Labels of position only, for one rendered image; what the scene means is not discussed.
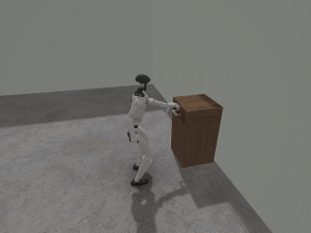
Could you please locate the handle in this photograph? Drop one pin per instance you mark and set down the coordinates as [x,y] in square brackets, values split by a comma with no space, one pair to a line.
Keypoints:
[174,112]

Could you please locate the drawer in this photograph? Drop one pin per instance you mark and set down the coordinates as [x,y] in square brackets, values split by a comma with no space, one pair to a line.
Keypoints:
[181,114]

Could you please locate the left robot forearm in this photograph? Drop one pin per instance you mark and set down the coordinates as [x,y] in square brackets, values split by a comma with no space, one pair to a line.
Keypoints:
[161,104]

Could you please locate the robot head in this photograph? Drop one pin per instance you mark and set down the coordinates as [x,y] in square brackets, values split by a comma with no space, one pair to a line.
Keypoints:
[142,79]

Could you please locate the cabinet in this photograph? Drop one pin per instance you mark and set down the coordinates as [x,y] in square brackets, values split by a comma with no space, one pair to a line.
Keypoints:
[194,143]

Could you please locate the left robot hand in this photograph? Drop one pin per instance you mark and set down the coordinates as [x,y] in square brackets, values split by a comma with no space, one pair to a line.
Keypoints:
[172,105]

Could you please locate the right robot hand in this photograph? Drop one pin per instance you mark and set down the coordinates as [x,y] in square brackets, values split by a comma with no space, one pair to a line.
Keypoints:
[135,149]

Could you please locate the right robot upper arm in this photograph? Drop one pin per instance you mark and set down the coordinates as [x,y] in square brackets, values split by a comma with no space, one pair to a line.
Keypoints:
[138,103]

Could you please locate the left robot upper arm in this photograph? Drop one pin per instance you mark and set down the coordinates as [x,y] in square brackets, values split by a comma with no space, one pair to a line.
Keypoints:
[150,101]

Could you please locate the robot left thigh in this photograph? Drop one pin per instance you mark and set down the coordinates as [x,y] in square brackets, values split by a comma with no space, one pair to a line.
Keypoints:
[143,134]

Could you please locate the right robot forearm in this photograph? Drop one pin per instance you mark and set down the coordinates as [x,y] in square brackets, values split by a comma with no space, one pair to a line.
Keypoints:
[131,131]

